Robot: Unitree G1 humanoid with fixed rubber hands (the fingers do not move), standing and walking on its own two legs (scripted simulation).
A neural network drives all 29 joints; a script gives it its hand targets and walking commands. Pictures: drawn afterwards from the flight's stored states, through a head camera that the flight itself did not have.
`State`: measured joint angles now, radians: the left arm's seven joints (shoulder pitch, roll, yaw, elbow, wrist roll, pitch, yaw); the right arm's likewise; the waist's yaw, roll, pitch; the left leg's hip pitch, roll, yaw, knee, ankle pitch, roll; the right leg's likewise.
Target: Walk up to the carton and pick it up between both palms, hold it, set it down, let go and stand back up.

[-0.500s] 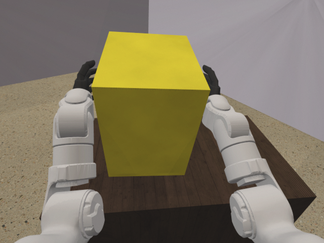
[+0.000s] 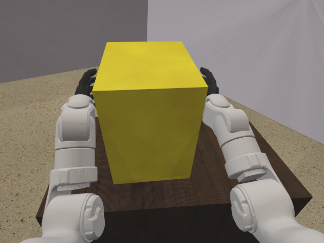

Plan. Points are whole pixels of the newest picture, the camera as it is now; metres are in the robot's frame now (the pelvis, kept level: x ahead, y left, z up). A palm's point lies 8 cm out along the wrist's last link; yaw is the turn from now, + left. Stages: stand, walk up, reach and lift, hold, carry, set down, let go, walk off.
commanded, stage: hold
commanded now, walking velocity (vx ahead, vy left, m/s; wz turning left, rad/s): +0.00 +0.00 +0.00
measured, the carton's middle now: (148, 110) +0.40 +0.01 +0.20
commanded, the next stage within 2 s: none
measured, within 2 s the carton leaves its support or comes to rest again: neither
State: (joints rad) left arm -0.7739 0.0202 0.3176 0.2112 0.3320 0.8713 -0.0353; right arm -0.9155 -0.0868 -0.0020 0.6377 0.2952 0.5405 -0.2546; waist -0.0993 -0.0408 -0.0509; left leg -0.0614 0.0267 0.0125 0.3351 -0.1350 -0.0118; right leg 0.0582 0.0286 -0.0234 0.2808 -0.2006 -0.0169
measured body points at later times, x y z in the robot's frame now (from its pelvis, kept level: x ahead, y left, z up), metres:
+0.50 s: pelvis -0.01 -0.01 +0.00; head -0.08 +0.04 +0.44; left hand +0.37 +0.18 +0.25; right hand +0.38 -0.11 +0.28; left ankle +0.04 +0.12 -0.75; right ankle -0.02 -0.10 -0.75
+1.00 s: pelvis +0.00 +0.00 +0.00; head -0.08 +0.03 +0.44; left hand +0.38 +0.17 +0.26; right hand +0.38 -0.12 +0.27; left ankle +0.04 +0.12 -0.75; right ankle -0.02 -0.10 -0.75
